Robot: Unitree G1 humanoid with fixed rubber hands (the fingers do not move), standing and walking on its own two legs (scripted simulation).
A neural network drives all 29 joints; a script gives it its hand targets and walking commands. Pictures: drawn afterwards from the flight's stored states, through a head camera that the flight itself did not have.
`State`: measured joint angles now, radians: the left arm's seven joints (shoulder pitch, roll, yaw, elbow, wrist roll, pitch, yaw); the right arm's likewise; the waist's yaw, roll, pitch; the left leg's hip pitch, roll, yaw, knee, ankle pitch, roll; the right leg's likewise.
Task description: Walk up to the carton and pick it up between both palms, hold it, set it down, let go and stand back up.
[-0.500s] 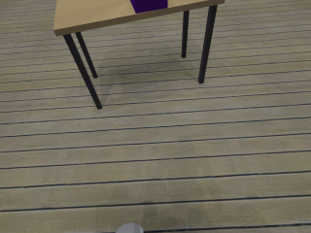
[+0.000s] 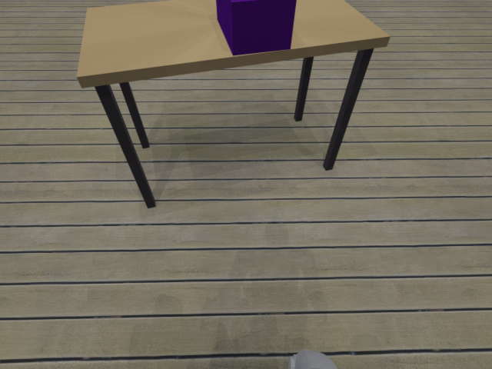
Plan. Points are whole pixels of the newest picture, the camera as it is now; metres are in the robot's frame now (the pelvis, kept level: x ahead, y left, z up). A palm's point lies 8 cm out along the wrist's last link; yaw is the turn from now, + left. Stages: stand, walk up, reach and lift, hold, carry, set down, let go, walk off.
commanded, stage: walk up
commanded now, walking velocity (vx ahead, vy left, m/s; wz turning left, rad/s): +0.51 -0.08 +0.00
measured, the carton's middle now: (251, 9) +1.20 -0.02 +0.06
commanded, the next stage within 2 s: none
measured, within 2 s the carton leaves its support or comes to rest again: neither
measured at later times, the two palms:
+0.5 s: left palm (142, 355) +0.18 +0.21 -0.14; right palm (357, 246) +0.38 -0.23 -0.12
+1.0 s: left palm (164, 164) +0.63 +0.24 -0.12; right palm (339, 226) +0.46 -0.22 -0.16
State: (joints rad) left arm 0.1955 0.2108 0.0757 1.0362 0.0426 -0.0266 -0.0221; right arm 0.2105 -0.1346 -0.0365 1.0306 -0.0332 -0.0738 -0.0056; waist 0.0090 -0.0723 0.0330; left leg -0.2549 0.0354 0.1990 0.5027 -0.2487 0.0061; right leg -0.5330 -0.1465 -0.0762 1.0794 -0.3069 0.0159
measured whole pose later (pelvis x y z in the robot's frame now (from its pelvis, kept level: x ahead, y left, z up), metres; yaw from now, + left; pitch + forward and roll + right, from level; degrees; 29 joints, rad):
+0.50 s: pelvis +0.26 +0.00 +0.00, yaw +2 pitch -1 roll -1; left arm 0.40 0.13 0.05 1.12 0.03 -0.06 -0.01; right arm 0.10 -0.23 -0.05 0.96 -0.02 -0.01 0.07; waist 0.05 0.02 0.09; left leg -0.54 0.15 0.10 0.65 -0.11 -0.03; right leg 0.01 -0.09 -0.20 0.41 -0.38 0.06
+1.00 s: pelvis +0.50 +0.00 -0.01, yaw +0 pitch -2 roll +3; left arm 0.09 0.19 0.04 0.97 0.03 -0.04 -0.03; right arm 0.35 -0.17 -0.03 1.11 -0.02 -0.03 0.01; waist -0.05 -0.01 0.05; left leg -0.11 0.07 0.17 0.61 -0.44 -0.02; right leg -0.40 -0.15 -0.13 0.63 -0.17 0.01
